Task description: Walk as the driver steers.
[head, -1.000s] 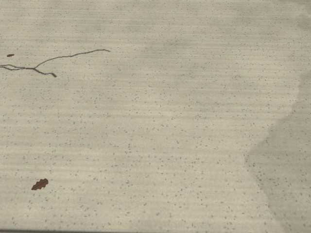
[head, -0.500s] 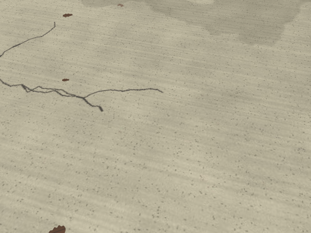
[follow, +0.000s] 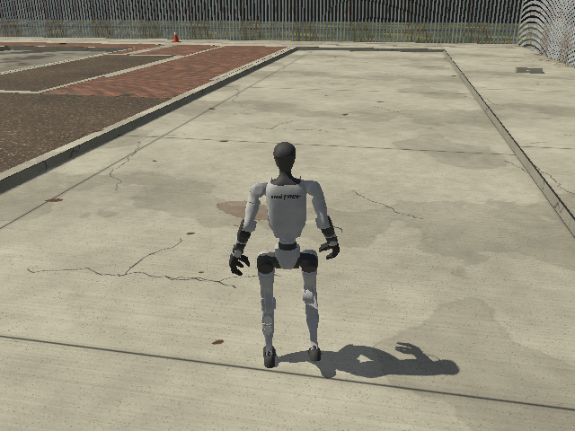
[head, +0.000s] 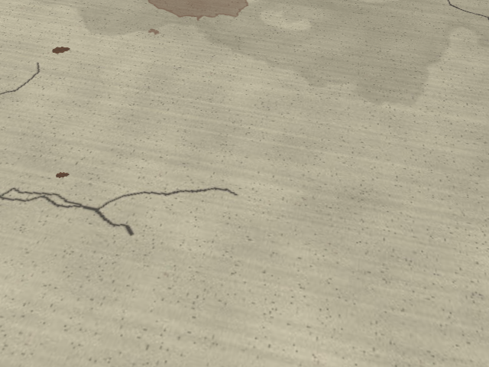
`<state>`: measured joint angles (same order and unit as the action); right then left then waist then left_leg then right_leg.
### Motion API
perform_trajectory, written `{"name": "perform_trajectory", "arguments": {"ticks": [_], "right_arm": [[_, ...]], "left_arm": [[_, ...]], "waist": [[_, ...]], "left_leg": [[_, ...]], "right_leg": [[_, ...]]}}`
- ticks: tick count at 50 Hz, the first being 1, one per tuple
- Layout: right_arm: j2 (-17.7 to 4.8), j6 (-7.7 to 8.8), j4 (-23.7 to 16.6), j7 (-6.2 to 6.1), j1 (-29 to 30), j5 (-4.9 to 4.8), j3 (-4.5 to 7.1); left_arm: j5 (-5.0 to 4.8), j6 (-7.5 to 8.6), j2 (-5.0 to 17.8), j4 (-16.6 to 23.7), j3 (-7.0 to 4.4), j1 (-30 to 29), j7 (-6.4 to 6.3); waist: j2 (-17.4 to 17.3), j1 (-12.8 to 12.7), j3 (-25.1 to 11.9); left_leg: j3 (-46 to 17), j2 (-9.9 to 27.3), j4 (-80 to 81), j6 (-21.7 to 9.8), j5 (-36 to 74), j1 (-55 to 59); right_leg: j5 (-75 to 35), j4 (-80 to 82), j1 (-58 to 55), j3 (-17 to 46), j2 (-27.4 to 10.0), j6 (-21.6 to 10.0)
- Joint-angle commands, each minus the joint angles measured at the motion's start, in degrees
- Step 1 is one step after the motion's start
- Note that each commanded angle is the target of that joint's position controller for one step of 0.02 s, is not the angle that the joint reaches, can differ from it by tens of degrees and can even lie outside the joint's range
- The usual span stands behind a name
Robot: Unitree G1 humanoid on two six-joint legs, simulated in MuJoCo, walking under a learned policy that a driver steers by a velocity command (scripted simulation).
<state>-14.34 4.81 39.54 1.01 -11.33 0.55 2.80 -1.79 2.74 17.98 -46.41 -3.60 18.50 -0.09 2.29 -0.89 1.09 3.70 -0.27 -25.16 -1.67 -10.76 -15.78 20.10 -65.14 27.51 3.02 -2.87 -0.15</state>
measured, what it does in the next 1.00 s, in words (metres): walks ahead, turning right: right foot, then left foot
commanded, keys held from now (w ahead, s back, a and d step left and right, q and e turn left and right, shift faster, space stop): w+e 0.52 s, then e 0.12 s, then q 0.36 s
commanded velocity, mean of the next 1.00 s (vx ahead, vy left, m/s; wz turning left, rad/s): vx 0.36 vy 0.00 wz -0.35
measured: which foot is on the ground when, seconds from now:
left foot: down 0.00-0.38, up 0.40-0.78, down 0.80-1.00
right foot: up 0.00-0.34, down 0.36-0.82, up 0.84-1.00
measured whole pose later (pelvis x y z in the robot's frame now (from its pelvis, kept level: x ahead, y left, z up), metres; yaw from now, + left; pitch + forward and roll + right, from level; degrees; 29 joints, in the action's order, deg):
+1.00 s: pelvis +0.45 -0.11 -0.01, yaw -21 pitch +1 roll -1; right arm -14.8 1.4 41.2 1.2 -8.7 0.2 2.2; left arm 0.1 -1.6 16.4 -41.5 -2.9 9.7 -1.9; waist 0.6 0.9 3.3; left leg -3.6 -4.0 -26.9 -2.8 -4.3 -23.9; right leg 29.1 -58.6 24.1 4.2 2.7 2.8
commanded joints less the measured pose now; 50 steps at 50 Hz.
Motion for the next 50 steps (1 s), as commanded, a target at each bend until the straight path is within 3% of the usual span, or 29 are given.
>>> {"name": "perform_trajectory", "arguments": {"ticks": [1,4,8,13,15,16,17,18,19,20,21,22,23,24,25,29,31,33,36,39,40,41,42,43,44,45,47,50], "right_arm": [[-5.9,1.65,-1.26,-0.19,-0.46,0.15,2.05],[-7.45,1.92,0.58,-0.77,-1.34,0.3,2.79],[-9.76,1.31,2.23,-1.42,-2.72,-0.12,3.44],[-12.24,-0.21,4.78,-1.59,-6.5,-1.57,4.4],[-13.8,-1.01,5.04,-1.77,-6.28,-1.99,4.82],[-14.73,-1.46,4.96,-1.96,-5.98,-2.24,5.05],[-14.91,-1.98,4.75,-2.14,-5.1,-2.48,5.0],[-13.41,-1.94,4.34,-2.45,-5.8,-2.01,4.28],[-6.53,-1.05,1.19,-2.07,-9.58,0.54,2.01],[-6.34,1.21,0.1,-1.44,-8.0,-0.11,1.07],[-10.72,2.39,-1.48,-0.8,-1.2,-2.62,2.26],[-10.23,3.11,-2.11,-0.8,0.65,-2.85,1.94],[-9.92,3.29,-1.29,-1.32,0.47,-1.42,2.03],[-10.5,2.83,-0.82,-1.59,-0.44,-0.45,2.49],[-10.49,2.1,-0.74,-1.46,-1.28,-0.21,2.65],[-7.93,0.28,-1.41,-1.86,0.9,0.75,2.06],[-6.16,0.2,-2.32,-1.79,4.71,0.82,1.32],[-5.47,0.28,-2.4,-1.11,7.27,0.17,0.85],[-6.06,0.74,-2.05,0.31,8.84,-0.18,0.75],[-8.18,1.39,-1.31,0.94,6.12,0.36,1.59],[-8.55,1.62,-0.37,0.87,3.5,0.65,1.84],[-10.79,1.85,-0.21,0.56,1.57,1.12,2.29],[-13.46,1.68,-0.93,0.47,0.53,2.07,2.46],[-10.18,0.67,-0.29,0.59,-1.07,1.35,1.85],[-8.56,-0.19,-0.29,0.88,-1.3,-0.51,1.32],[-9.4,-1.02,-0.9,0.96,0.36,-1.18,1.59],[-11.28,-2.37,-2.16,0.4,3.18,-0.88,2.14],[-10.59,-4.07,-3.07,-0.82,4.86,-0.18,2.46]], "left_arm": [[0.08,-0.54,2.2,4.52,-0.97,-0.33,0.07],[0.45,-1.03,1.48,6.29,-0.83,-3.95,0.3],[0.58,-0.65,0.4,8.49,-0.08,-10.71,1.84],[0.51,-0.82,1.19,12.56,0.0,-18.18,3.35],[0.67,-1.02,2.5,13.52,-0.67,-17.45,3.67],[0.75,-1.22,3.78,13.24,-1.43,-14.48,3.62],[0.6,-1.35,5.87,11.49,-2.81,-6.98,3.37],[0.43,-1.74,9.81,8.69,-4.92,3.14,2.49],[-0.09,-1.9,17.17,8.16,-6.48,5.81,1.4],[0.23,-0.86,16.1,10.58,-5.46,5.94,1.73],[0.74,-0.02,11.67,9.98,-4.08,4.8,2.18],[0.7,0.48,9.98,9.74,-3.56,2.44,2.16],[0.62,0.55,8.19,10.24,-3.0,-1.66,1.98],[1.11,0.58,6.38,11.14,-2.34,-4.66,1.76],[1.59,0.6,5.94,11.94,-2.15,-6.07,1.56],[1.67,0.73,8.11,11.01,-2.79,-5.6,0.1],[1.11,-0.12,8.48,10.08,-3.03,-4.47,-0.71],[0.83,-1.07,8.01,9.35,-2.89,-3.27,-1.37],[1.21,-1.29,5.9,7.51,-1.96,-1.09,-1.69],[2.04,-0.89,4.99,6.39,-1.38,-2.53,-1.4],[2.02,-0.78,4.54,6.19,-1.18,-3.38,-1.35],[2.67,-0.46,3.8,6.29,-0.95,-1.88,-1.31],[3.34,-0.06,2.48,6.08,-0.35,4.86,-1.23],[3.18,-0.45,3.24,5.1,-0.13,7.65,-1.21],[2.45,-1.45,6.37,5.77,-0.79,4.23,-1.16],[1.81,-2.62,7.12,6.68,-1.31,-0.66,-1.42],[1.73,-4.39,6.79,7.78,-1.72,-4.91,-1.92],[1.86,-4.2,3.37,7.47,-1.15,-5.04,-2.58]], "waist": [[-8.48,0.55,-0.87],[-6.09,0.69,0.59],[-5.03,2.88,2.39],[-4.63,4.83,4.68],[-6.04,3.28,2.79],[-7.14,1.25,0.14],[-6.69,-3.25,-3.97],[-4.53,-7.8,-9.28],[10.51,-4.3,-13.41],[9.23,-4.58,-23.55],[3.5,-6.56,-17.53],[2.24,-4.85,-10.97],[-1.01,-2.14,-7.11],[-0.14,0.14,-5.25],[1.1,1.49,-4.83],[0.16,2.3,-2.59],[1.33,1.06,-2.74],[2.95,-0.45,-4.33],[3.42,-2.27,-5.2],[3.88,-0.4,-5.02],[2.87,1.24,-5.52],[-0.87,1.23,-8.04],[-10.15,-1.62,-14.52],[-16.48,-0.73,-18.25],[-13.06,0.18,-16.33],[-9.08,1.18,-11.79],[-6.5,1.05,-6.32],[-10.23,0.15,-5.3]], "left_leg": [[-12.55,15.5,16.15,-9.2,7.09,8.38],[-6.66,15.67,17.4,-9.6,12.63,9.19],[0.65,14.76,18.02,-8.21,13.94,10.2],[4.54,17.14,15.23,-6.45,16.8,18.04],[6.43,17.3,9.36,-5.25,32.0,20.45],[7.45,16.91,3.53,-4.55,42.21,20.82],[9.21,15.31,-6.88,-3.24,47.93,18.73],[10.04,12.93,-21.27,-0.92,41.44,9.24],[9.32,4.82,-43.59,3.22,-2.53,-16.38],[-5.39,-1.96,-53.66,3.64,-24.58,-25.95],[-8.98,1.27,-54.74,2.48,-19.9,-31.76],[-8.22,3.51,-50.72,1.42,-14.82,-31.98],[-8.17,5.78,-45.8,1.53,-10.97,-28.72],[-8.39,7.21,-42.06,1.82,-8.37,-24.24],[-8.48,7.53,-40.54,2.31,-6.79,-21.06],[-6.12,5.06,-30.89,5.79,-1.34,-18.4],[-5.45,2.81,-21.85,6.34,5.32,-15.71],[-4.96,0.75,-13.72,6.25,13.01,-12.38],[-5.96,0.99,-7.99,4.75,18.58,-10.16],[-6.24,1.35,-3.77,0.85,14.32,-7.89],[-5.31,0.66,-0.36,-0.65,17.63,-3.62],[-8.8,3.98,-0.39,-2.65,35.29,3.52],[-19.51,12.67,-3.79,-9.98,51.81,17.41],[-31.57,19.65,-0.69,-17.28,48.56,22.48],[-36.54,18.94,2.78,-17.18,29.79,19.86],[-35.78,17.13,4.67,-15.32,16.13,16.35],[-33.03,14.68,8.1,-12.6,2.33,7.24],[-26.32,8.45,10.17,-9.4,-1.7,0.2]], "right_leg": [[-5.76,-0.73,10.88,2.98,-4.6,0.69],[-12.17,5.68,13.68,3.59,-4.68,1.5],[-21.87,18.76,11.22,0.27,-3.89,0.69],[-17.54,27.0,11.71,-3.46,-2.69,-2.34],[-11.73,28.19,7.28,-6.55,0.11,-4.44],[-8.77,28.2,2.09,-8.49,2.48,-5.69],[-9.72,30.9,-8.07,-9.99,5.41,-7.45],[-12.3,32.82,-24.82,-7.04,6.15,-9.75],[-8.08,35.38,-44.98,20.77,-8.91,-18.36],[0.37,45.85,-51.56,45.88,-16.6,-24.83],[-0.69,48.42,-48.34,39.0,-15.3,-21.06],[-4.41,48.3,-40.39,31.16,-13.0,-19.02],[-9.77,48.25,-32.06,25.04,-10.48,-17.05],[-15.27,49.24,-25.49,20.83,-8.5,-16.09],[-17.93,50.57,-21.49,19.45,-7.41,-16.09],[-39.57,49.97,-13.6,11.64,-4.64,-15.84],[-42.01,47.66,-11.71,8.26,-1.68,-13.2],[-38.54,46.31,-12.22,7.35,-0.81,-11.24],[-33.41,44.64,-16.54,9.56,-3.76,-10.46],[-35.57,38.69,-20.99,11.25,-6.13,-9.32],[-37.02,34.75,-20.93,9.93,-4.37,-8.04],[-33.05,27.93,-19.27,7.5,-0.28,-5.57],[-14.34,15.94,-10.93,5.35,4.65,-2.15],[14.26,4.98,-3.01,2.87,7.27,1.75],[17.61,1.69,0.62,4.11,5.97,2.63],[15.38,-2.1,4.2,3.9,5.25,3.36],[11.02,-1.13,5.51,3.5,3.92,3.47],[6.99,11.41,-1.19,1.24,4.66,3.43]]}}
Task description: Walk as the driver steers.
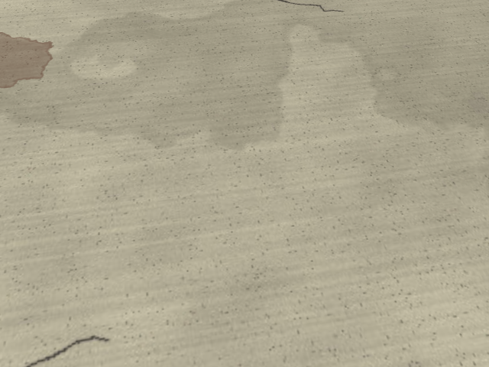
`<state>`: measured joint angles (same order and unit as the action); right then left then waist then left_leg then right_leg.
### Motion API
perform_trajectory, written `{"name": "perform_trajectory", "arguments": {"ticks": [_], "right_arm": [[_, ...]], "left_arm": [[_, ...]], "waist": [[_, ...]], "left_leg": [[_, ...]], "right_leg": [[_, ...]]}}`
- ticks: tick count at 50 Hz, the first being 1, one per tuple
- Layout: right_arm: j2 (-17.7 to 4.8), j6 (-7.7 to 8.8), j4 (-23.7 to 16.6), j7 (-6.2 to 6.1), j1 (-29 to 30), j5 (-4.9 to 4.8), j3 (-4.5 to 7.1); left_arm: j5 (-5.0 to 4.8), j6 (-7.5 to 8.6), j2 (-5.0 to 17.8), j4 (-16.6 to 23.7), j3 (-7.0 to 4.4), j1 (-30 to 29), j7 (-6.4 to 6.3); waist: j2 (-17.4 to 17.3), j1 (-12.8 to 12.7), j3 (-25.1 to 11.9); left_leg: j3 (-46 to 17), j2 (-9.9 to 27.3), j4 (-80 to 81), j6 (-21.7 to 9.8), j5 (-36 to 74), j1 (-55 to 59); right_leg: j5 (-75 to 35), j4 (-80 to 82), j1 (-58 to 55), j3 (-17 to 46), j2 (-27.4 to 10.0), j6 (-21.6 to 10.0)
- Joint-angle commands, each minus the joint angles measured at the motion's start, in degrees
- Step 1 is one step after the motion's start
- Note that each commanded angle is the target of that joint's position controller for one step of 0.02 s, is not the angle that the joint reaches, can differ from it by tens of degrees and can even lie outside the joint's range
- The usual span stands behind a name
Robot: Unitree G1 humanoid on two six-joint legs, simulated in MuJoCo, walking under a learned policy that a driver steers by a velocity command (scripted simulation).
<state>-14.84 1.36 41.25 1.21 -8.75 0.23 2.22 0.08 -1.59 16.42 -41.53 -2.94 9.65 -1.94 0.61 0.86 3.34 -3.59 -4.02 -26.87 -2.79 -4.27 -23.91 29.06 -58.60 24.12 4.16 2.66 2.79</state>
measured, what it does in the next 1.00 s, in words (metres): steps on the spot, turning left: right foot, then left foot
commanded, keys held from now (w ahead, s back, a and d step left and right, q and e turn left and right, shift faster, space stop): q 0.60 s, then no key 0.02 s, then e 0.38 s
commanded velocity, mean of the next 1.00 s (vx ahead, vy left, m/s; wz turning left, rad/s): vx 0.02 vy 0.00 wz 0.29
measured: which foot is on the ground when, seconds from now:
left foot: down 0.00-0.24, up 0.26-0.64, down 0.66-1.00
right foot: up 0.00-0.20, down 0.22-0.66, up 0.68-1.00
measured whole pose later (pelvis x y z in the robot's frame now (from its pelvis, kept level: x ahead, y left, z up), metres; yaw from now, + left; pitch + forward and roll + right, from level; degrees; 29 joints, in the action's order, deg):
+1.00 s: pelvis +0.02 +0.01 +0.01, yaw +18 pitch +0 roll +1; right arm -12.8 -1.6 41.3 -1.4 -4.8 0.9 2.1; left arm -1.0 -3.3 17.1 -45.1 -3.8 13.6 -1.5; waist 1.1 -1.6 2.5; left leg 7.1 -0.4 -27.0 -3.1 -15.3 -12.0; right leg 26.6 -49.5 21.6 0.1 -3.8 5.2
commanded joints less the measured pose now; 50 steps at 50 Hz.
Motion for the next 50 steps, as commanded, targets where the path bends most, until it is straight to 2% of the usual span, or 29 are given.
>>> {"name": "perform_trajectory", "arguments": {"ticks": [1,4,7,10,11,12,13,14,15,16,17,20,23,25,28,29,31,32,33,34,35,36,37,38,39,40,42,45,50], "right_arm": [[-10.2,-0.94,-4.89,-1.42,1.77,0.07,3.26],[-10.99,-1.66,-5.5,-2.16,1.38,-0.58,4.01],[-11.25,-2.53,-5.89,-2.48,1.08,-0.85,4.38],[-11.04,-3.65,-6.35,-2.97,1.66,-1.56,4.45],[-9.74,-3.76,-6.33,-3.06,0.4,-1.61,4.06],[-7.44,-3.51,-7.61,-2.95,0.8,-1.49,3.51],[-9.06,-2.71,-8.41,-2.75,0.45,-1.3,4.16],[-12.3,-2.54,-6.8,-2.58,-2.01,-0.75,5.33],[-12.64,-3.01,-4.93,-2.53,-4.33,-1.08,5.8],[-11.34,-3.73,-3.68,-2.87,-5.89,-0.98,5.65],[-10.12,-4.25,-3.6,-2.9,-6.05,-0.96,5.31],[-7.93,-4.46,-6.31,-2.48,-1.55,-1.84,4.27],[-6.86,-4.35,-8.72,-1.76,1.78,-1.69,3.44],[-6.4,-4.36,-9.67,-1.16,2.31,-1.49,3.0],[-7.56,-4.74,-10.21,-0.59,1.6,-1.53,3.38],[-7.72,-4.93,-10.35,-0.38,1.26,-1.56,3.52],[-7.34,-5.1,-9.57,-0.03,-1.67,-1.44,3.78],[-7.99,-4.97,-8.78,-0.35,-3.69,-1.1,4.08],[-11.62,-4.77,-8.78,-1.1,-5.76,-1.01,4.91],[-15.5,-4.36,-10.2,-1.7,-3.94,0.31,4.92],[-9.79,-3.1,-9.52,-1.37,-5.62,1.87,3.37],[-7.03,-2.04,-8.26,-1.1,-3.26,2.21,2.13],[-6.3,-1.41,-7.41,-1.03,-0.13,1.69,1.93],[-5.8,-0.97,-6.95,-1.06,2.07,1.17,1.64],[-5.66,-0.7,-6.23,-1.28,3.36,1.18,1.42],[-5.49,-0.6,-5.71,-1.48,3.97,1.51,1.35],[-6.5,-0.85,-5.17,-2.07,4.93,1.42,1.81],[-8.81,-1.97,-3.73,-2.87,3.14,0.85,2.76],[-9.36,-2.69,-2.61,-3.12,3.96,0.53,3.47]], "left_arm": [[0.04,0.41,4.36,2.36,-1.72,3.92,-0.83],[0.0,1.02,4.15,2.3,-1.67,2.94,-0.65],[-0.22,1.74,4.62,2.59,-1.87,2.07,-0.05],[-0.35,2.77,4.97,1.63,-2.36,4.72,0.75],[0.13,2.91,7.32,1.62,-3.07,6.06,0.6],[1.73,2.58,12.41,2.01,-4.15,6.25,0.22],[3.57,2.58,13.17,2.75,-4.39,3.38,0.38],[3.31,2.94,9.54,4.58,-3.26,-0.42,0.02],[2.17,3.08,7.22,5.24,-2.62,-3.39,-0.28],[1.1,3.09,6.34,5.63,-2.3,-4.76,-0.47],[0.52,3.0,5.86,5.52,-1.98,-4.67,-0.55],[0.9,2.09,6.4,4.79,-2.05,-1.22,-0.95],[0.87,1.31,8.47,4.13,-2.9,1.27,-1.13],[0.61,1.04,10.04,4.29,-3.54,0.55,-0.75],[-0.12,1.03,11.19,4.07,-4.11,-0.01,0.09],[-0.56,1.13,11.36,3.87,-4.24,-0.13,0.31],[-1.82,1.33,11.23,3.41,-4.24,-1.31,0.48],[-2.1,1.58,9.55,2.08,-3.65,0.88,0.66],[-0.29,1.92,6.21,1.67,-2.49,3.13,1.06],[2.17,2.39,2.27,4.06,-0.66,2.15,1.59],[1.0,2.08,6.19,3.66,-1.89,-1.85,1.07],[-0.5,1.55,7.01,2.87,-2.19,-1.81,1.1],[-0.8,1.01,6.44,1.43,-2.21,-0.36,0.93],[-0.38,0.43,6.81,0.12,-2.37,0.46,0.57],[-0.29,0.03,6.97,-0.86,-2.51,2.05,0.45],[-0.61,-0.1,6.83,-1.54,-2.5,3.39,0.46],[-1.1,-0.16,6.63,-1.36,-2.27,3.01,0.45],[-1.18,-0.47,6.73,0.19,-2.11,0.88,0.25],[-1.08,-1.01,5.73,1.75,-1.94,0.74,0.53]], "waist": [[-9.26,-1.45,-8.67],[-9.37,-0.73,-10.53],[-9.75,-0.31,-10.1],[-9.35,-2.34,-8.98],[-6.76,-2.49,-9.03],[5.66,-1.57,-7.11],[15.81,-0.92,-5.78],[10.56,0.33,-5.83],[7.06,1.67,-5.37],[5.69,1.89,-5.27],[5.7,1.19,-4.53],[7.29,-1.53,-4.08],[8.63,-3.77,-5.74],[9.25,-3.97,-6.37],[10.16,-3.65,-6.85],[10.32,-3.35,-6.82],[9.45,-0.94,-7.02],[6.82,-0.17,-7.57],[-3.47,-0.73,-10.67],[-18.91,-1.76,-11.44],[-11.31,2.77,-14.47],[-9.25,1.06,-11.95],[-8.6,-0.44,-10.0],[-8.75,-0.85,-8.29],[-8.92,-1.85,-7.44],[-8.68,-2.41,-7.18],[-8.55,-1.81,-6.35],[-7.69,0.33,-5.1],[-6.62,0.43,-4.19]], "left_leg": [[-18.62,11.69,11.58,-8.51,-7.38,8.43],[-19.9,11.52,11.27,-8.9,-9.04,8.18],[-22.84,11.57,10.98,-8.58,-11.8,8.09],[-22.95,9.07,8.4,-5.84,-14.17,4.79],[-20.95,6.68,4.78,-3.29,-18.34,0.6],[-11.86,0.1,-6.88,0.15,-24.6,-9.03],[-4.22,-3.32,-21.84,2.56,-29.52,-11.69],[-5.84,-0.48,-31.56,4.06,-27.11,-10.65],[-5.2,-0.37,-35.51,4.94,-23.9,-10.36],[-4.45,-0.01,-39.1,6.03,-21.06,-11.38],[-4.05,0.38,-42.4,7.02,-19.64,-12.82],[-0.37,2.24,-38.61,9.07,-16.63,-14.68],[1.18,4.72,-30.02,9.89,-17.47,-12.79],[3.25,5.66,-24.46,9.21,-18.59,-7.76],[6.3,5.01,-17.22,7.49,-18.25,-1.73],[6.74,4.85,-14.23,6.62,-17.49,-0.36],[7.93,3.63,-2.62,3.64,-10.11,6.34],[6.43,2.78,5.11,1.54,-2.64,13.74],[-4.24,10.4,6.33,-1.16,15.14,25.95],[-19.66,25.39,3.96,-11.24,34.55,29.86],[-17.84,26.99,4.8,-16.69,30.43,24.02],[-12.41,23.15,5.79,-14.58,24.32,21.05],[-8.73,19.74,6.46,-11.41,17.9,19.64],[-6.68,18.61,6.94,-9.8,17.21,18.22],[-4.1,17.57,7.19,-9.4,19.99,15.35],[-2.01,16.76,7.5,-9.19,20.04,14.17],[-0.12,16.51,7.56,-9.16,16.85,15.12],[-2.58,19.76,8.02,-11.28,12.25,17.52],[-2.97,22.81,8.6,-12.68,11.37,18.66]], "right_leg": [[-2.8,7.26,0.73,-0.09,-0.44,0.68],[-7.06,13.97,-2.58,0.52,-0.04,0.81],[-9.19,19.88,-4.5,0.95,0.21,0.24],[-16.31,32.79,-12.07,-0.5,0.13,-2.01],[-16.8,36.77,-16.99,2.99,-5.1,-4.09],[-13.86,41.72,-19.09,15.79,-16.55,-10.1],[-20.62,44.85,-13.62,25.89,-24.89,-16.78],[-24.58,43.63,-12.3,22.56,-24.24,-17.29],[-26.55,42.14,-12.13,16.25,-20.56,-14.62],[-27.42,40.95,-13.82,12.08,-17.87,-12.75],[-31.45,40.22,-14.59,9.61,-17.4,-12.79],[-36.51,39.86,-18.64,4.0,-15.98,-14.04],[-38.53,39.05,-23.34,2.97,-18.12,-15.24],[-39.9,38.83,-21.72,1.12,-19.08,-15.46],[-41.61,37.66,-20.1,-0.72,-20.14,-15.22],[-41.68,36.78,-20.2,-0.93,-20.58,-14.82],[-40.56,32.62,-18.18,-2.71,-19.82,-12.31],[-36.58,28.87,-14.17,-4.51,-17.74,-9.32],[-22.95,19.05,-4.44,-9.11,-13.45,-4.09],[7.54,7.45,9.28,-10.95,-6.54,0.99],[10.16,0.08,7.32,-3.53,-7.76,1.88],[7.61,-0.99,5.91,-1.87,-8.49,1.67],[4.37,0.62,5.55,-1.53,-8.75,1.67],[0.7,1.58,4.79,-1.04,-8.73,2.11],[-2.57,1.6,1.58,-0.69,-8.07,2.6],[-4.63,2.6,-0.51,-0.64,-7.18,2.9],[-6.33,6.38,-0.92,-1.7,-6.67,3.07],[-3.54,7.71,1.51,-2.87,-6.82,2.96],[-1.47,9.02,2.38,-4.25,-7.47,1.97]]}}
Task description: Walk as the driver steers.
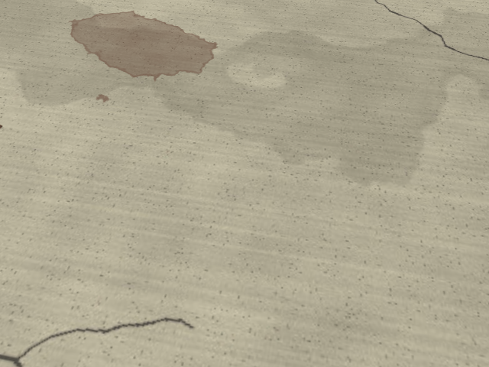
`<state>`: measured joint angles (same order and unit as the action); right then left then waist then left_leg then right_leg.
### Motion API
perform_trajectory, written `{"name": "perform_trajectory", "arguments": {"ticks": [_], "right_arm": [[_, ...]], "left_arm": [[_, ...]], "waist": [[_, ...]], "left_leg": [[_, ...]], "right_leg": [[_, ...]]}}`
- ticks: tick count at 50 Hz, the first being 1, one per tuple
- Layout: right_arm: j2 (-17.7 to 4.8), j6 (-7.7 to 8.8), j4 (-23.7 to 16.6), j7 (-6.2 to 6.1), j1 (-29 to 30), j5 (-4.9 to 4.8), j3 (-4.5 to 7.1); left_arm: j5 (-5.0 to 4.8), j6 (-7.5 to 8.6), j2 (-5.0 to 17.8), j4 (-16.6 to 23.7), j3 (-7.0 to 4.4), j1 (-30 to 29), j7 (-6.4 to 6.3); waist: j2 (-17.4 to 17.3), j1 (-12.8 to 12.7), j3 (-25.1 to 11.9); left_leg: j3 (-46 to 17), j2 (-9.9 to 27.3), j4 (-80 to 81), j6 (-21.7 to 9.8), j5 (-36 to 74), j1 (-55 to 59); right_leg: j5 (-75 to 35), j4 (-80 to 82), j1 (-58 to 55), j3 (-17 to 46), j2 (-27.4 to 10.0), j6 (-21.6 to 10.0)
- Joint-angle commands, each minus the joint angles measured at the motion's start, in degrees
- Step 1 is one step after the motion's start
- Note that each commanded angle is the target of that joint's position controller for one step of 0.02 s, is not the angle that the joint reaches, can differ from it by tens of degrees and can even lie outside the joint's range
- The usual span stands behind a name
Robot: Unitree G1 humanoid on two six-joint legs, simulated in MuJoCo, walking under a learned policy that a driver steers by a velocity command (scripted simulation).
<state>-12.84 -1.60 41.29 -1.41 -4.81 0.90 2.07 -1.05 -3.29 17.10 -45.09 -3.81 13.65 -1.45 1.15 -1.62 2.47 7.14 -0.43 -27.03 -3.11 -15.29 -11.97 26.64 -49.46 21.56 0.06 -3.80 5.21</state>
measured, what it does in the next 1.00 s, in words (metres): steps on the spot: right foot, then left foot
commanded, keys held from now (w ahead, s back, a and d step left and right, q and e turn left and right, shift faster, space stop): e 0.52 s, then no key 0.04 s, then q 0.44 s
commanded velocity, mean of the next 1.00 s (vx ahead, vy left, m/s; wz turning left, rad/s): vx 0.00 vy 0.00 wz -0.23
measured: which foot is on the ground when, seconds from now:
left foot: down 0.00-0.16, up 0.18-0.66, down 0.68-1.00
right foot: up 0.00-0.14, down 0.16-1.00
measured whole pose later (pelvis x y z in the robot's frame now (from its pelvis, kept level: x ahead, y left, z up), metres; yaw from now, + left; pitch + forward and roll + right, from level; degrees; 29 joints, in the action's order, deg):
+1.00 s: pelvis +0.02 -0.02 +0.00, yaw -13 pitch +0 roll -1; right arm -17.6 -1.2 42.1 -1.0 -7.2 -1.4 3.1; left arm 0.5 -0.2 17.3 -41.4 -4.1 10.9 -1.9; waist -1.5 -0.2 2.8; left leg -10.2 -3.9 -32.6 -0.2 -15.2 -17.4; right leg 18.1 -30.1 12.3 2.3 2.7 -0.7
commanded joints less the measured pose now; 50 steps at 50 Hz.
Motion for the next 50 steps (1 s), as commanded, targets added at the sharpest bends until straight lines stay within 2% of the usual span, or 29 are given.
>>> {"name": "perform_trajectory", "arguments": {"ticks": [1,5,6,7,8,9,10,11,12,13,14,16,18,22,25,27,30,32,33,34,35,36,37,38,40,46,48,49,50], "right_arm": [[-11.51,0.19,-2.52,-0.47,0.42,-0.19,3.75],[-12.69,-0.23,-1.89,-0.6,1.71,-1.12,4.34],[-12.86,-0.41,-1.67,-0.68,2.28,-1.64,4.44],[-12.41,-0.54,-0.79,-0.7,1.16,-2.17,4.47],[-10.47,-0.36,0.07,-0.48,-1.53,-1.58,4.16],[-6.92,-0.02,-2.75,-0.17,1.25,1.57,2.88],[-8.62,0.35,-4.24,-0.47,6.31,0.48,3.31],[-10.41,0.26,-3.78,-0.47,5.91,-0.98,3.94],[-10.98,0.24,-2.87,-0.6,4.37,-1.35,4.31],[-11.5,0.2,-1.81,-0.97,3.42,-0.94,4.6],[-11.71,0.19,-1.4,-1.14,2.45,-0.52,4.76],[-10.8,0.43,-0.83,-0.92,0.57,-0.84,4.68],[-10.19,0.56,-0.93,-0.99,0.75,-1.15,4.51],[-9.82,0.97,-1.6,-1.04,2.27,-1.1,4.31],[-9.89,1.56,-1.81,-0.71,2.51,-1.17,4.25],[-10.14,2.06,-1.66,-0.34,1.6,-1.34,4.25],[-10.15,2.65,-1.0,0.49,-0.5,-1.51,3.93],[-8.44,3.07,-0.36,1.31,-2.38,-1.32,3.2],[-6.97,3.39,0.06,1.77,-3.24,-0.67,2.51],[-8.67,3.57,-0.07,1.79,-2.88,0.32,2.41],[-12.47,3.56,-1.27,1.61,-0.26,0.66,2.58],[-10.82,3.49,-0.98,1.73,2.37,0.58,1.92],[-10.34,3.56,-1.21,2.05,3.04,-0.19,1.98],[-11.4,3.61,-0.84,2.06,1.57,-0.58,2.27],[-14.12,3.88,-0.61,1.77,0.21,-1.34,2.76],[-13.99,1.84,-2.22,0.19,-1.16,-2.2,3.22],[-13.78,1.01,-3.51,-0.04,-0.16,-2.4,3.39],[-13.46,0.71,-4.26,-0.06,0.39,-2.53,3.4],[-12.94,0.52,-4.89,0.0,0.53,-2.68,3.33]], "left_arm": [[0.05,0.66,4.89,5.51,-1.05,-3.04,0.26],[-0.16,0.56,4.64,6.18,-1.18,-1.5,1.59],[-0.13,0.55,4.57,5.87,-1.32,-0.09,1.93],[0.09,0.63,5.31,5.53,-1.71,1.52,2.0],[0.37,0.76,9.17,5.64,-2.92,2.7,1.43],[0.52,1.11,16.06,7.05,-4.4,3.8,0.37],[2.73,2.49,14.9,7.96,-3.78,5.32,1.18],[2.68,3.75,13.54,8.14,-3.39,2.67,1.55],[1.54,4.35,12.34,8.32,-3.24,-0.62,1.3],[0.5,4.31,10.53,8.79,-2.7,-3.08,0.95],[0.02,4.12,9.67,9.18,-2.21,-4.28,0.53],[0.44,3.76,9.31,9.75,-1.93,-3.64,0.08],[0.49,3.54,9.62,10.05,-2.05,-2.9,-0.13],[0.45,2.79,10.95,10.46,-2.54,-2.46,-0.6],[0.57,2.39,11.51,11.05,-2.78,-3.27,-0.49],[0.71,2.12,11.44,11.45,-2.73,-4.22,-0.27],[1.12,1.74,9.46,11.61,-1.81,-5.51,-0.03],[1.05,1.63,6.38,11.01,-0.34,-6.77,-0.04],[1.11,1.82,4.05,9.95,0.67,-5.93,0.03],[2.41,2.42,2.45,8.49,1.24,-2.54,0.18],[3.94,2.98,3.26,7.64,1.0,2.54,0.36],[3.9,3.17,4.36,7.48,0.7,2.02,0.26],[3.67,3.28,6.26,7.22,0.33,-1.12,0.01],[3.05,3.2,7.78,7.19,-0.28,-3.76,-0.28],[2.34,2.69,7.37,7.85,-0.53,-4.84,-0.86],[1.53,3.74,4.88,7.41,-1.13,-3.15,-0.86],[1.45,3.98,5.17,7.11,-1.64,-1.97,-0.54],[1.48,4.0,5.83,6.98,-2.03,-1.34,-0.42],[1.58,3.9,7.01,6.96,-2.49,-0.85,-0.37]], "waist": [[-7.21,2.69,-3.76],[-7.98,1.12,-5.83],[-8.08,0.02,-6.24],[-7.09,-0.83,-6.44],[0.96,-0.1,-6.58],[17.9,0.6,-6.03],[12.14,-3.53,-9.63],[6.53,-1.95,-7.81],[4.23,0.0,-6.02],[2.77,0.86,-5.36],[3.45,1.67,-5.4],[4.29,2.05,-6.96],[4.44,1.53,-6.75],[6.18,0.43,-5.25],[7.15,0.04,-4.54],[7.58,0.12,-5.28],[7.92,-0.13,-7.72],[6.9,1.49,-8.29],[5.59,2.61,-7.9],[1.64,0.76,-8.22],[-7.52,-4.29,-7.65],[-10.45,-4.81,-6.1],[-9.55,-2.76,-4.18],[-8.36,-0.61,-3.74],[-9.84,0.01,-3.11],[-8.63,1.02,-5.93],[-6.29,0.84,-6.55],[-3.92,0.87,-6.6],[-0.07,1.13,-6.24]], "left_leg": [[-12.96,19.36,8.35,-12.25,24.09,6.94],[-9.52,19.35,4.75,-9.89,27.88,7.83],[-7.84,18.55,2.57,-8.2,26.45,6.92],[-5.49,16.82,-0.92,-5.17,21.38,4.65],[-0.61,12.58,-10.2,0.08,10.61,-2.36],[3.04,2.93,-27.58,6.69,-19.05,-20.88],[-7.32,-0.62,-38.37,7.05,-26.6,-24.09],[-10.05,0.89,-42.16,6.48,-22.59,-25.89],[-10.85,1.99,-41.38,6.02,-16.76,-26.83],[-11.32,2.62,-39.75,6.15,-12.85,-27.17],[-11.38,2.45,-39.33,6.68,-9.49,-25.44],[-11.09,1.16,-39.04,7.6,-5.62,-22.82],[-11.25,0.71,-34.6,8.25,-4.14,-22.86],[-12.26,0.19,-24.7,9.41,-3.35,-21.55],[-12.7,-0.5,-19.33,9.42,-3.98,-18.16],[-12.64,-0.72,-16.6,9.06,-4.59,-15.62],[-11.0,0.14,-12.56,8.09,-4.75,-10.11],[-9.92,1.05,-3.02,6.68,1.45,-3.13],[-10.31,1.73,6.8,5.6,11.32,2.74],[-15.65,5.75,7.88,3.88,20.74,7.57],[-22.79,11.59,5.74,-0.45,31.56,6.9],[-24.96,13.53,6.65,-6.07,23.86,-0.16],[-24.04,10.36,7.21,-5.13,14.95,-2.05],[-22.84,8.32,7.27,-3.41,11.15,-2.03],[-25.03,8.14,6.87,-3.22,11.6,-1.68],[-30.87,8.21,2.93,-6.25,18.71,0.68],[-30.15,6.29,0.7,-5.27,18.76,-1.65],[-28.25,4.34,-1.41,-3.95,17.05,-3.92],[-24.83,1.55,-5.03,-2.01,13.6,-7.24]], "right_leg": [[0.86,0.86,4.03,-0.75,-0.84,-0.78],[-3.38,9.67,-1.35,-3.47,0.57,-3.24],[-7.66,15.06,-4.46,-4.66,1.53,-4.42],[-14.6,21.79,-8.89,-4.57,2.65,-6.21],[-29.04,27.09,-15.84,3.17,-0.81,-9.22],[-53.11,27.53,-24.49,24.61,-15.61,-18.41],[-51.6,29.52,-21.51,30.2,-20.01,-27.15],[-47.01,30.11,-20.92,25.17,-17.18,-25.73],[-41.9,29.84,-20.17,20.92,-13.6,-22.15],[-39.38,29.77,-19.86,19.05,-11.6,-19.64],[-40.53,29.94,-18.58,17.59,-10.13,-18.75],[-41.82,30.16,-18.37,16.33,-8.52,-18.66],[-39.56,30.32,-19.23,16.54,-7.68,-18.56],[-31.08,30.33,-18.13,19.56,-6.78,-18.44],[-26.84,29.77,-14.91,22.14,-6.03,-18.53],[-27.84,28.64,-14.12,23.46,-6.05,-18.6],[-35.07,25.46,-14.11,23.38,-6.54,-18.17],[-35.62,23.47,-12.31,21.95,-5.46,-16.39],[-31.0,23.78,-10.31,20.53,-3.75,-13.85],[-22.88,22.13,-8.41,17.52,-0.61,-10.6],[-8.78,18.84,-7.4,12.1,4.7,-7.57],[-6.71,21.85,-10.64,9.76,4.55,-5.01],[-10.57,23.26,-12.34,8.89,4.36,-4.18],[-12.2,21.94,-11.83,8.06,5.09,-4.43],[-13.85,20.83,-10.58,7.25,5.39,-4.73],[-12.72,18.54,-8.23,4.08,6.35,-4.48],[-15.22,19.96,-10.35,4.27,5.43,-5.36],[-17.7,21.57,-12.15,5.37,4.0,-6.36],[-20.53,24.08,-14.07,8.13,1.17,-8.21]]}}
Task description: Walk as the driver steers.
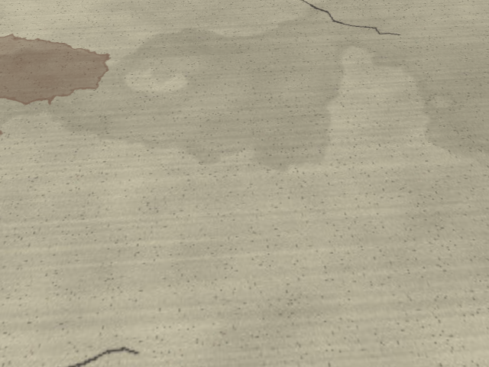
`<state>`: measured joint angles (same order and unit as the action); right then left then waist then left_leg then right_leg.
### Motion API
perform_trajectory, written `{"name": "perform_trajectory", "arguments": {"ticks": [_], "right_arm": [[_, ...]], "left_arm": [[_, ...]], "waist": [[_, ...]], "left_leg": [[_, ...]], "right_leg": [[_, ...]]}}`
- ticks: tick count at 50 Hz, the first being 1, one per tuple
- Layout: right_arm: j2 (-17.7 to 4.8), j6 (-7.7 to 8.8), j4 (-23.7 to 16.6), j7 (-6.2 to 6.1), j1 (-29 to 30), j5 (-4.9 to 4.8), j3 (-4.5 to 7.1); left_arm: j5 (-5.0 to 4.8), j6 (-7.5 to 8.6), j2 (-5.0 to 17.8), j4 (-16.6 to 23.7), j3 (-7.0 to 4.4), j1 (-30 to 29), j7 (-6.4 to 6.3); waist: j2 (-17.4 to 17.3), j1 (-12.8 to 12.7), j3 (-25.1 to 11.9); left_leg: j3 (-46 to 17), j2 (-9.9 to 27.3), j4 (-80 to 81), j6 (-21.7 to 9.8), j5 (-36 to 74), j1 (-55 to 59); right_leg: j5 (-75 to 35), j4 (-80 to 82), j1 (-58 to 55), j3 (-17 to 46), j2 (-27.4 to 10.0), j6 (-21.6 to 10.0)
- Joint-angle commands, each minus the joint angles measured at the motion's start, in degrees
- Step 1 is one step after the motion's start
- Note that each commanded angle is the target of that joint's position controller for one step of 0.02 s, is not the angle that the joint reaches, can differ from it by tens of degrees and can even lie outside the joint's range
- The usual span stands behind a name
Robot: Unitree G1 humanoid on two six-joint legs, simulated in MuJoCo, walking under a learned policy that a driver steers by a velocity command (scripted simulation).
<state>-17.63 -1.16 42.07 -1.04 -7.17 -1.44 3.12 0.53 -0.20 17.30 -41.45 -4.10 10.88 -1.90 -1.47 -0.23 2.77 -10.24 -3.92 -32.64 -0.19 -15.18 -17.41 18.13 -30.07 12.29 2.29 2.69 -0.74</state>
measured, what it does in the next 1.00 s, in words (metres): walks ahead: left foot, then right foot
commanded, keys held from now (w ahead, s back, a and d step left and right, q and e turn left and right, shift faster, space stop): q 0.24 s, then w+q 0.18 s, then w+e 0.58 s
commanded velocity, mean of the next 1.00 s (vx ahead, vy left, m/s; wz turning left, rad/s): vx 0.27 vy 0.00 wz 0.12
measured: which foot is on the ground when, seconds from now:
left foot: down 0.00-0.02, up 0.04-0.32, down 0.34-0.88, up 0.90-1.00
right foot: down 0.00-0.32, up 0.34-0.84, down 0.86-1.00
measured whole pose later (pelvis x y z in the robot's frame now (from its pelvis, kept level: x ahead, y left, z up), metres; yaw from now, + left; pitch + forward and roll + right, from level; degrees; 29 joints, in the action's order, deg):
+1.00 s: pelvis +0.29 +0.07 +0.00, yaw +5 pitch +2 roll -1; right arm -17.6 5.6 41.3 0.3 -18.0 -0.5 1.5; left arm -0.8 3.8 17.4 -37.7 -3.2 11.3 2.2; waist -0.9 0.8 3.0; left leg -2.7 1.0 -69.5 -0.5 -21.7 -20.7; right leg 9.2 -29.1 21.8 -0.2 5.6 -4.8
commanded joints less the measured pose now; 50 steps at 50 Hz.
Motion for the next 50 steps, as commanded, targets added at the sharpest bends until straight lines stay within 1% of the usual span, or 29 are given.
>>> {"name": "perform_trajectory", "arguments": {"ticks": [1,2,3,4,5,6,8,12,15,16,17,18,19,20,21,22,23,25,31,38,41,43,44,45,46,47,48,49,50], "right_arm": [[-7.58,-0.08,-5.89,-0.2,2.46,-0.38,2.16],[-6.86,-0.13,-6.08,0.09,1.39,-0.02,2.05],[-7.91,-0.16,-6.19,0.36,1.29,0.33,2.65],[-9.31,-0.27,-6.05,0.67,0.86,0.3,3.46],[-8.42,-0.73,-5.67,0.9,0.06,-0.14,3.47],[-6.47,-1.07,-5.78,1.04,0.6,-0.22,2.79],[-4.55,-1.19,-7.06,1.53,2.76,-0.19,1.89],[-5.3,-1.32,-9.3,3.03,2.78,-0.5,1.86],[-6.01,-1.97,-8.46,2.88,-2.22,-0.35,2.69],[-7.85,-1.88,-6.68,2.29,-7.43,-0.67,3.81],[-13.0,-1.35,-5.77,1.52,-14.08,-1.09,5.49],[-18.78,0.92,-7.34,2.14,-15.85,0.79,6.0],[-13.86,2.87,-7.3,2.59,-14.94,1.5,4.57],[-10.62,3.84,-7.01,2.4,-12.76,1.2,3.39],[-9.07,4.16,-7.33,2.11,-10.56,0.71,2.84],[-7.6,4.06,-7.38,1.59,-8.19,0.58,2.17],[-6.83,4.08,-7.58,1.12,-7.58,1.14,1.67],[-6.99,4.63,-7.03,0.61,-8.7,1.84,1.62],[-8.24,5.49,-3.7,0.57,-12.99,1.66,1.74],[-9.01,5.04,-0.3,0.85,-15.48,1.04,2.17],[-10.63,4.39,-0.29,0.3,-14.53,0.91,2.6],[-11.14,3.47,-0.93,-0.56,-13.63,1.07,2.5],[-9.82,3.83,-2.18,-1.05,-14.36,2.01,1.72],[-2.23,5.32,-4.83,-0.08,-20.2,2.99,-0.72],[-6.56,7.37,-4.52,0.82,-15.02,1.62,-0.18],[-8.87,8.58,-6.86,1.6,-9.23,-0.77,0.49],[-8.15,9.36,-7.63,1.6,-7.05,-0.44,-0.04],[-7.77,9.57,-7.79,1.38,-6.04,0.99,0.12],[-8.0,9.07,-7.71,1.29,-6.86,1.67,0.43]], "left_arm": [[0.31,0.68,8.13,3.51,-2.62,2.44,0.02],[0.8,0.69,9.27,3.62,-2.88,2.93,-0.1],[0.97,0.95,8.33,4.75,-2.44,1.81,-0.49],[0.76,1.11,7.55,5.53,-1.93,0.77,-0.8],[0.18,1.12,7.39,5.92,-1.85,-1.45,-1.03],[-0.38,1.08,8.2,5.7,-2.12,-2.33,-1.03],[-0.34,0.43,9.69,5.07,-2.64,-0.88,-1.18],[-0.87,-0.73,11.03,5.04,-3.26,-0.47,-0.74],[-2.52,-0.02,11.1,4.46,-3.31,0.1,0.21],[-1.85,0.49,8.48,3.74,-2.53,1.85,0.65],[0.2,1.01,4.09,4.91,-1.02,0.35,1.17],[0.15,2.29,2.82,10.43,-0.34,-5.46,1.02],[-1.85,3.39,6.64,10.48,-1.37,-8.15,1.28],[-2.67,4.02,8.3,10.29,-1.87,-8.15,1.71],[-1.82,4.39,8.72,8.82,-2.24,-6.67,1.62],[-0.67,4.63,8.69,7.69,-2.32,-5.15,1.61],[-0.34,4.8,7.96,6.67,-2.22,-3.89,1.97],[-0.6,4.93,6.2,5.11,-1.65,-2.94,2.55],[-1.74,4.57,3.54,5.85,0.05,-8.17,3.28],[-2.22,5.43,2.43,8.6,1.26,-13.62,5.87],[-1.81,5.45,4.1,9.12,0.59,-11.04,6.3],[-1.91,5.02,8.54,6.38,-1.93,2.1,5.51],[-2.23,4.45,11.8,5.03,-3.23,11.41,4.65],[-2.15,4.61,17.4,4.82,-4.26,14.4,4.47],[-2.13,4.65,11.35,5.07,-2.7,15.61,4.27],[-1.57,4.54,9.97,5.02,-2.17,12.76,3.91],[-1.54,4.49,9.45,5.67,-1.96,9.52,3.69],[-1.34,4.4,8.49,6.28,-1.63,6.3,3.6],[-0.6,4.46,7.49,7.13,-1.16,4.18,3.34]], "waist": [[7.07,-0.37,-5.37],[12.47,-0.37,-4.97],[13.73,-0.87,-5.22],[8.53,-0.29,-4.59],[5.33,1.06,-3.61],[5.22,0.81,-2.33],[7.67,-1.17,-2.7],[10.79,-2.08,-5.89],[9.61,0.21,-6.96],[5.96,1.7,-8.09],[-7.09,4.1,-7.96],[-15.5,5.52,-8.49],[-7.29,6.51,-6.29],[-7.04,4.5,-2.35],[-4.32,2.93,-0.28],[-4.5,1.72,0.26],[-5.75,1.16,-0.31],[-5.03,1.55,-1.27],[-3.98,4.77,1.26],[-1.88,6.54,4.96],[-3.91,3.78,0.45],[-4.08,-3.72,-9.17],[-0.89,-7.79,-15.15],[15.55,-3.07,-22.51],[10.81,-6.88,-26.13],[8.59,-7.17,-16.74],[2.86,-5.19,-11.65],[0.19,-2.81,-7.37],[1.7,-0.7,-6.0]], "left_leg": [[-2.77,1.79,-4.63,-2.42,7.29,-7.21],[2.13,-0.58,-11.75,-0.27,-4.62,-12.29],[4.01,0.65,-25.03,1.33,-20.64,-15.86],[3.33,2.65,-33.18,2.41,-21.72,-17.13],[3.39,4.29,-33.43,3.12,-18.95,-17.33],[4.62,5.24,-29.96,3.86,-15.14,-18.22],[8.01,5.68,-25.12,5.24,-11.09,-16.8],[12.94,5.01,-11.27,4.17,-7.72,-6.6],[16.72,2.04,1.21,0.37,-0.7,4.34],[15.17,0.99,3.85,-1.73,-1.7,13.61],[-2.21,11.48,9.38,-6.89,-2.54,23.52],[-34.26,24.99,18.8,-20.34,-14.41,24.67],[-34.92,26.35,22.1,-21.4,-22.19,22.4],[-29.94,24.04,22.55,-18.8,-25.33,18.82],[-24.77,21.15,21.89,-16.19,-22.75,16.03],[-19.11,18.89,21.97,-14.37,-16.86,14.54],[-14.59,16.52,22.74,-13.08,-12.03,12.98],[-8.25,14.81,23.58,-12.42,-2.28,13.1],[0.89,15.37,25.7,-11.2,6.31,15.31],[7.78,18.31,24.47,-10.57,15.23,20.93],[10.99,18.17,15.95,-8.6,42.18,24.09],[15.15,15.42,-3.13,-5.76,59.53,20.84],[15.56,14.17,-18.65,-3.54,46.27,7.17],[13.21,1.7,-41.45,0.78,-5.22,-17.51],[2.79,0.94,-48.44,0.45,-15.2,-24.24],[2.56,4.09,-48.1,-0.34,-10.82,-28.79],[3.36,6.64,-43.64,-0.94,-6.88,-27.61],[4.02,8.22,-38.23,-0.55,-4.71,-25.38],[3.9,9.4,-35.91,-0.08,-3.22,-21.63]], "right_leg": [[-17.45,7.3,-7.36,10.69,-10.58,-5.61],[-25.5,9.69,-9.69,17.46,-18.75,-10.82],[-33.87,10.52,-9.76,21.91,-25.82,-16.08],[-37.27,10.11,-8.39,20.54,-26.81,-17.24],[-35.75,9.35,-7.84,15.67,-24.19,-14.95],[-34.38,9.38,-8.24,11.4,-21.32,-12.78],[-36.38,9.22,-9.72,6.05,-18.6,-11.88],[-35.49,7.22,-8.73,0.3,-18.29,-10.62],[-11.79,4.23,-2.6,-2.14,-18.11,-7.42],[-1.8,-2.58,3.97,-5.21,-15.76,-5.11],[11.53,-21.8,18.38,-10.8,-10.31,-0.29],[21.41,-34.98,36.11,-3.56,-0.69,2.07],[18.72,-39.5,38.42,3.21,-4.22,1.21],[12.96,-37.94,38.17,3.66,-5.87,-0.22],[8.05,-35.6,36.19,3.24,-7.17,-0.39],[2.6,-31.78,34.2,2.66,-8.22,0.15],[-2.03,-29.83,30.71,1.76,-8.44,0.75],[-9.41,-26.89,28.81,-0.3,-8.04,2.06],[-19.2,-12.29,29.02,-1.0,-7.94,3.25],[-17.75,-3.35,29.31,-2.62,-6.0,-0.61],[-11.84,-2.1,21.64,-6.27,-2.11,-3.77],[-12.35,-0.1,2.57,-8.64,2.45,-7.03],[-12.62,-1.04,-15.87,1.29,-3.71,-10.2],[0.18,3.25,-35.73,35.29,-20.05,-21.55],[5.36,11.35,-38.33,45.57,-21.63,-21.73],[2.64,12.85,-32.03,36.31,-20.13,-18.93],[-2.58,13.22,-23.59,29.79,-17.7,-17.45],[-8.8,14.25,-15.65,25.39,-15.47,-16.6],[-13.31,15.79,-10.05,22.38,-13.81,-16.56]]}}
